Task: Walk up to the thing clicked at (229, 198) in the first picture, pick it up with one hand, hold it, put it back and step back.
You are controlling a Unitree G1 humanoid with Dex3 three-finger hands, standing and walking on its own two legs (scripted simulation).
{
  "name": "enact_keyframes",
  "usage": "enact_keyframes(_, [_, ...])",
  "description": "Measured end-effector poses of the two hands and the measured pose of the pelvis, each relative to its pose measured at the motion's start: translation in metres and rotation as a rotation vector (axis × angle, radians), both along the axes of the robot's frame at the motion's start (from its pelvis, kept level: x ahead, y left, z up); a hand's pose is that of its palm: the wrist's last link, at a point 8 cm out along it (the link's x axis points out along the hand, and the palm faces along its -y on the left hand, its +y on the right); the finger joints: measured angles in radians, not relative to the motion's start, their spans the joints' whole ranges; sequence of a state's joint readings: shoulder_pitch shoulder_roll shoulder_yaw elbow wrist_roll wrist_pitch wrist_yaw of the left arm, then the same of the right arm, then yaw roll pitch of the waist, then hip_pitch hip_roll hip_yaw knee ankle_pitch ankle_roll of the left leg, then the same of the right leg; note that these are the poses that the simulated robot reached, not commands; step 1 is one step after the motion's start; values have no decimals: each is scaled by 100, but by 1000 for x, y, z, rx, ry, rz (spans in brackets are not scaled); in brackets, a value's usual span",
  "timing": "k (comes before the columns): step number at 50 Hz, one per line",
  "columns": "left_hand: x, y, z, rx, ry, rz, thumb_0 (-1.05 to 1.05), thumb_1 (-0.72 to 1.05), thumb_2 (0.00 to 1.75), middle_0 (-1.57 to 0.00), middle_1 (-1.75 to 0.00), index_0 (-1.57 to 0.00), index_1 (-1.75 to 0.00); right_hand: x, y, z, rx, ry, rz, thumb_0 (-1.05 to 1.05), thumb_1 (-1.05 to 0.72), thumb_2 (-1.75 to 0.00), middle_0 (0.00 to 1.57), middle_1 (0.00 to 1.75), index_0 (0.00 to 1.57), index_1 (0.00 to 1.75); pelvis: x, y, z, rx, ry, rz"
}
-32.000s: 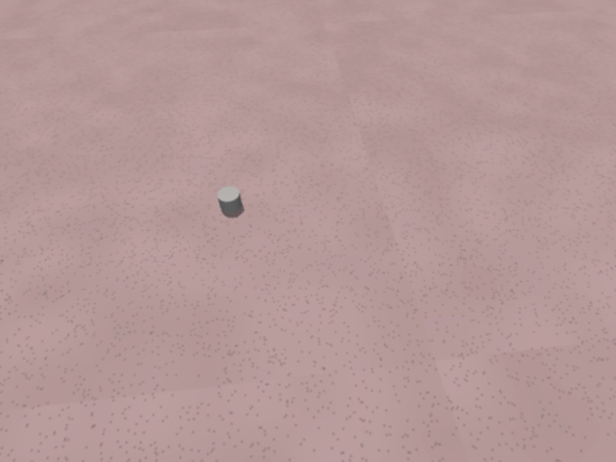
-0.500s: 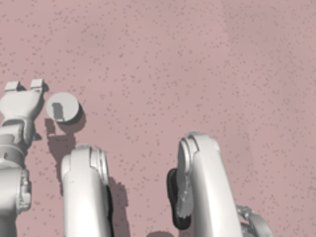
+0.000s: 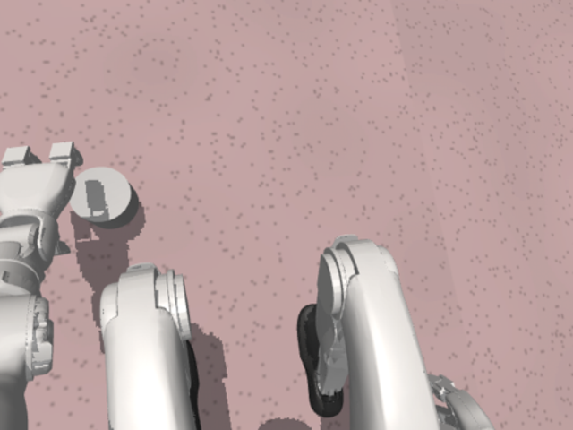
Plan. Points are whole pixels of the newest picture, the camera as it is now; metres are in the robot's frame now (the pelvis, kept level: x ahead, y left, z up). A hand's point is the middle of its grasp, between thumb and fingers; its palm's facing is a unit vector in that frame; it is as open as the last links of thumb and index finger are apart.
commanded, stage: approach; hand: left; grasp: from above
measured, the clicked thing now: (106, 199) +0.46 +0.25 -0.29
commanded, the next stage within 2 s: close in in 0.58 s
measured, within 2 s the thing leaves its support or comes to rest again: neither
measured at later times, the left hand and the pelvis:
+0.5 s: hand (94, 183) +0.46 +0.23 -0.18, palm faces -0.46 -0.08 -0.88, open 14.1 cm; pelvis +0.00 +0.00 +0.00, yaw -1 degrees
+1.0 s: hand (86, 195) +0.44 +0.25 -0.19, palm faces -0.45 -0.08 -0.89, open 14.0 cm; pelvis +0.00 +0.00 +0.00, yaw -1 degrees
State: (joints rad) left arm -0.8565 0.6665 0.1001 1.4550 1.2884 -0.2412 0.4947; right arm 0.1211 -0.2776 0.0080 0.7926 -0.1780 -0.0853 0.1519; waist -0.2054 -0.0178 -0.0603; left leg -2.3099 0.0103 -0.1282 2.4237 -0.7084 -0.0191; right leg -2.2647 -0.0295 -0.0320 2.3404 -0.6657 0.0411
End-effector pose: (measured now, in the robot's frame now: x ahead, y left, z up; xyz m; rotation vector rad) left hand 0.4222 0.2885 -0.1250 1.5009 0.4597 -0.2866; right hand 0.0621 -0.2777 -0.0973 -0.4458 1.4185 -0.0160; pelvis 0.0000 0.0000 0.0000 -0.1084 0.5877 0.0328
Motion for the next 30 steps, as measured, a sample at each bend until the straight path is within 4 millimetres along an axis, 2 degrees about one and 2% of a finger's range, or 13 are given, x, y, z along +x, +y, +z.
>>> enact_keyframes(4, [8,-13,-3,-3,-4,-33,0,-54,101,-8,-105,-8,-104,-2,1,1,1,-1,1,0,-91,-89,20,30,20,30,0,0,-1,1,2,0])
enact_keyframes(9, [32,-42,1,-12,-50,-73,0,-53,100,-8,-106,-8,-105,-10,1,4,-2,2,-11,0,-91,-89,20,30,20,30,0,0,-1,0,7,-2])
enact_keyframes(13, [53,-63,6,-14,-77,-64,0,-52,100,-8,-107,-8,-105,-20,1,8,0,6,-27,0,-91,-89,20,30,20,30,0,0,-1,-4,11,-10])
enact_keyframes(17, [67,-74,9,-2,-74,-32,0,-52,99,-8,-107,-8,-105,-36,2,9,22,24,-47,0,-91,-89,20,30,20,30,0,-1,0,-5,13,-16])
enact_keyframes(22, [60,-67,4,15,-29,26,0,-52,99,-8,-107,-8,-105,-54,6,6,58,64,-89,0,-91,-89,20,30,20,30,-1,-2,1,-3,11,-23])
enact_keyframes(26, [38,-46,-2,9,21,70,0,-53,99,-8,-106,-8,-105,-60,9,2,80,93,-103,0,-91,-89,20,30,20,30,-1,-2,2,1,4,-22])
enact_keyframes(30, [14,-24,-3,5,50,62,0,-54,100,-8,-106,-8,-105,-54,9,-1,84,98,-89,0,-91,-89,20,30,20,30,-2,-2,1,4,-5,-14])
